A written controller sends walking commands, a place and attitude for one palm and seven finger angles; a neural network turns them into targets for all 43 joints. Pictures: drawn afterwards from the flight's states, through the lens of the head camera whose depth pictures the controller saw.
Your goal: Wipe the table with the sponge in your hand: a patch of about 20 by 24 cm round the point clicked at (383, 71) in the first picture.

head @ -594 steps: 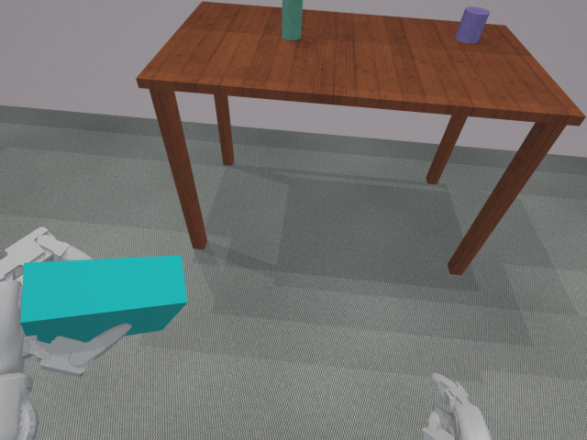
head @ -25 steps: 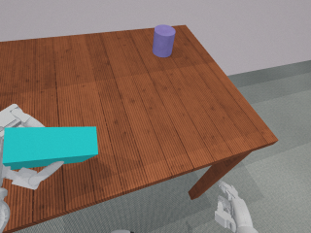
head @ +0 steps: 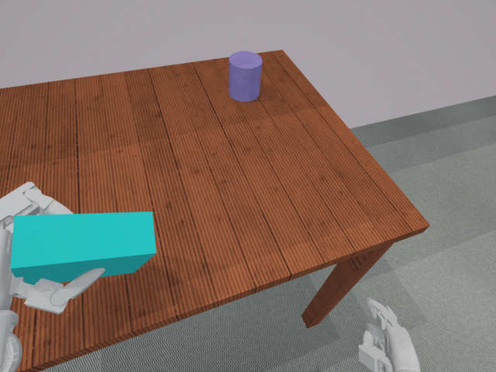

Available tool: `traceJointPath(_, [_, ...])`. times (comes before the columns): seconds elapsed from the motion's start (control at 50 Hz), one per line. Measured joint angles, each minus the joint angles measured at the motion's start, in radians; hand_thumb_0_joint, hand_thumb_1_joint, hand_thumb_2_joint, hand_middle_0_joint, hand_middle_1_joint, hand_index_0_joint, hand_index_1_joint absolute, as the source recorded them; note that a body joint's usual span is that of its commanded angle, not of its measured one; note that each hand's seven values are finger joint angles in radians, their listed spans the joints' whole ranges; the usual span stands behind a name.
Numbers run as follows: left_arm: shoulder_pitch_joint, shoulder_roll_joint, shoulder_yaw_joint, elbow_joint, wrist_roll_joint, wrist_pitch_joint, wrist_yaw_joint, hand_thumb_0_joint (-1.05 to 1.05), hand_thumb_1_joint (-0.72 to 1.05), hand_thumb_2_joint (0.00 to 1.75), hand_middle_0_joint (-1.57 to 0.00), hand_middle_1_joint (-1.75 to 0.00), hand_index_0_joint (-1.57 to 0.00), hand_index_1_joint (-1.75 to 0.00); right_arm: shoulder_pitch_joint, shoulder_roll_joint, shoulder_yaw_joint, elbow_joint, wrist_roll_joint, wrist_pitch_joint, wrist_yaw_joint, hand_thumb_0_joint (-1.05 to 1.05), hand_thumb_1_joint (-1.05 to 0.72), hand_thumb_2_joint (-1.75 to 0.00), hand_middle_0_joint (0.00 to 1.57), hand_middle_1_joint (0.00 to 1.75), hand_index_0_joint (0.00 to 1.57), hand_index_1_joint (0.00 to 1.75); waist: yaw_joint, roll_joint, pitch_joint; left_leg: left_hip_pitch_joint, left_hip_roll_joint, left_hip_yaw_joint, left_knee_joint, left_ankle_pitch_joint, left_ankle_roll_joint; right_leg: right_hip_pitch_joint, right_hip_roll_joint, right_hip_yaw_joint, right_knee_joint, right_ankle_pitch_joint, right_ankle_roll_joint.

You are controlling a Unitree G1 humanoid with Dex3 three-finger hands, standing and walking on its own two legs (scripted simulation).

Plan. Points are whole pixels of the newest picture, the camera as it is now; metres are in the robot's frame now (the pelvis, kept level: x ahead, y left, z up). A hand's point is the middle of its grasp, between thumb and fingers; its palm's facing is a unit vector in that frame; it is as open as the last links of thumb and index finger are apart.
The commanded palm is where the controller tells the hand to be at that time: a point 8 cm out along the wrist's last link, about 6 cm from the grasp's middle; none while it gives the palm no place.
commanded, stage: come to a stop and stand still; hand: left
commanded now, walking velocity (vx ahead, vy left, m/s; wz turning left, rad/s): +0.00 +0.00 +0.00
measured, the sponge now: (106, 248) +0.24 +0.20 +0.12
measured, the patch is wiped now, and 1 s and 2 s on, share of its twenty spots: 0.00 0.00 0.00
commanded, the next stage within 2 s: look again from close up in 0.72 s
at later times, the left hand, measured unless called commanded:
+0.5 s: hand (47, 255) +0.21 +0.26 +0.14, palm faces +0.31 -0.86 -0.40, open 9.3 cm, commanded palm +0.15 +0.29 +0.17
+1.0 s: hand (39, 253) +0.21 +0.26 +0.15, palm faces +0.37 -0.85 -0.38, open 9.3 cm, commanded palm +0.15 +0.29 +0.17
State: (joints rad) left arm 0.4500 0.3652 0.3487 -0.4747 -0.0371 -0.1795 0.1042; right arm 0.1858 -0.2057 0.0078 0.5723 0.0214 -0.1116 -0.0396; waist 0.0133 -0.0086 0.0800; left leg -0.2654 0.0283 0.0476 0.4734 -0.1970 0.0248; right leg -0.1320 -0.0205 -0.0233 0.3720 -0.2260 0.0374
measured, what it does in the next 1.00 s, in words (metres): stands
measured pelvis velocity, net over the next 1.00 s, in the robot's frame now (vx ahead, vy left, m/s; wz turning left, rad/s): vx -0.01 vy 0.01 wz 0.00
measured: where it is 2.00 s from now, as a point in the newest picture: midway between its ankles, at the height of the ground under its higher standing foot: outside the picture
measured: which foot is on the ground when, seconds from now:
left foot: down 0.00-1.00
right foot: down 0.00-1.00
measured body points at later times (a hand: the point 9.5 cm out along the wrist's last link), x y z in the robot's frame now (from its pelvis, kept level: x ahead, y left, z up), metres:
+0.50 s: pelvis -0.01 +0.01 +0.00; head +0.03 +0.04 +0.44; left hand +0.19 +0.30 +0.16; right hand +0.17 -0.21 -0.07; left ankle +0.04 +0.10 -0.74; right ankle -0.02 -0.15 -0.74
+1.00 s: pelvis -0.01 +0.01 +0.00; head +0.02 +0.03 +0.45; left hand +0.18 +0.30 +0.17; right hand +0.18 -0.21 -0.06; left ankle +0.04 +0.10 -0.74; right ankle -0.02 -0.15 -0.74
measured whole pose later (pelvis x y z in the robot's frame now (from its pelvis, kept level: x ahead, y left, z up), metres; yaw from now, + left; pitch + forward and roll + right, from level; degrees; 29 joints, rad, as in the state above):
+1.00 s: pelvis -0.01 +0.01 +0.00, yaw +0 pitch -1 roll -2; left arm 0.42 0.37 0.36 -0.47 -0.03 -0.21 0.10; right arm 0.18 -0.19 0.02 0.57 0.01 -0.14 -0.03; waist 0.02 -0.03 0.08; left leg -0.27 0.02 0.05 0.46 -0.18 0.03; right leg -0.14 -0.03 -0.02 0.37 -0.21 0.05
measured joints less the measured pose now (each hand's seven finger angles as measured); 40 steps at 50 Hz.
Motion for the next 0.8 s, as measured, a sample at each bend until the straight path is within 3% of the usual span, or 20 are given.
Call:
traceJointPath(0.16, [-0.002,-0.004,-0.002,0.007,-0.003,0.015,0.003,-0.01,-0.43,1.03,-0.81,-1.39,-0.81,-1.39,-0.002,0.004,0.002,0.001,0.002,0.008,-0.004,0.02,-0.90,-0.90,0.20,0.30,0.20,0.30,0.003,-0.004,0.000,0.007,-0.002,0.003,-0.004,-0.002,0.001,0.003,-0.002,0.003,0.002,-0.004,0.001])
traceJointPath(0.2, [-0.118,0.071,0.033,0.058,0.047,-0.014,-0.041,-0.01,-0.43,1.03,-0.81,-1.39,-0.81,-1.39,0.013,0.009,-0.008,0.008,-0.023,-0.015,-0.006,0.02,-0.90,-0.90,0.20,0.30,0.20,0.30,0.039,-0.012,0.003,-0.020,0.005,-0.002,0.016,-0.005,-0.002,-0.019,0.004,-0.001,0.012,-0.004,-0.003])
traceJointPath(0.24, [-0.212,0.108,0.079,0.145,0.029,-0.049,-0.038,-0.01,-0.43,1.03,-0.81,-1.39,-0.81,-1.38,0.001,0.012,-0.003,0.026,-0.020,-0.023,0.008,0.02,-0.90,-0.90,0.20,0.30,0.20,0.30,0.055,-0.028,0.009,-0.024,0.004,0.010,0.009,0.003,-0.002,-0.039,0.002,0.011,0.030,-0.004,-0.005])
traceJointPath(0.3, [-0.198,0.063,0.098,0.138,0.002,-0.031,-0.010,-0.01,-0.43,1.03,-0.81,-1.39,-0.81,-1.39,-0.009,0.007,-0.006,0.005,-0.013,-0.039,0.036,0.02,-0.90,-0.90,0.20,0.30,0.20,0.30,0.029,-0.022,0.013,-0.020,-0.005,0.027,0.008,0.004,0.007,-0.050,-0.009,0.028,0.052,-0.011,0.003])
traceJointPath(0.4, [-0.031,0.002,0.001,0.012,0.000,-0.046,-0.018,-0.01,-0.42,1.03,-0.80,-1.40,-0.80,-1.39,0.002,0.012,-0.006,-0.016,-0.008,-0.056,0.039,0.02,-0.90,-0.90,0.20,0.30,0.20,0.30,-0.007,-0.025,0.001,-0.020,-0.020,0.035,0.017,-0.005,0.020,-0.055,-0.025,0.034,0.071,-0.024,0.017])
traceJointPath(0.46, [0.010,0.018,-0.013,-0.005,0.003,-0.061,-0.027,-0.01,-0.43,1.03,-0.81,-1.39,-0.81,-1.39,0.014,0.021,0.001,-0.012,-0.008,-0.052,0.020,0.02,-0.90,-0.90,0.20,0.30,0.20,0.30,-0.005,-0.038,0.000,-0.021,-0.023,0.027,0.018,-0.003,0.021,-0.051,-0.027,0.026,0.069,-0.024,0.016])
traceJointPath(0.54, [-0.028,0.041,0.028,0.020,0.001,-0.064,-0.015,-0.01,-0.43,1.03,-0.81,-1.39,-0.81,-1.39,0.025,0.026,0.007,0.002,-0.007,-0.052,0.007,0.02,-0.90,-0.90,0.20,0.30,0.20,0.30,0.015,-0.046,0.007,-0.024,-0.023,0.011,0.019,0.002,0.019,-0.041,-0.025,0.009,0.057,-0.018,0.012])
traceJointPath(0.64, [-0.076,0.005,0.042,0.021,0.005,-0.057,0.008,-0.01,-0.43,1.03,-0.81,-1.39,-0.81,-1.39,0.018,0.021,0.014,0.020,-0.009,-0.065,0.012,0.02,-0.90,-0.90,0.20,0.30,0.20,0.30,0.032,-0.041,0.009,-0.019,-0.022,0.005,0.013,0.007,0.018,-0.028,-0.023,0.003,0.039,-0.007,0.012])
traceJointPath(0.72, [-0.074,-0.023,0.010,0.013,0.013,-0.053,0.007,-0.01,-0.43,1.03,-0.81,-1.39,-0.81,-1.39,0.002,0.022,0.017,0.018,-0.013,-0.063,0.017,0.02,-0.90,-0.90,0.20,0.30,0.20,0.30,0.028,-0.034,0.003,-0.014,-0.021,0.006,0.007,0.010,0.018,-0.021,-0.022,0.004,0.025,0.000,0.014])
traceJointPath(0.8, [-0.056,-0.014,-0.005,0.011,0.014,-0.044,-0.002,-0.01,-0.43,1.03,-0.81,-1.39,-0.81,-1.39,-0.013,0.028,0.020,0.006,-0.014,-0.052,0.015,0.02,-0.90,-0.90,0.20,0.30,0.20,0.30,0.015,-0.031,-0.001,-0.009,-0.018,0.007,0.000,0.013,0.016,-0.016,-0.018,0.005,0.014,0.006,0.014])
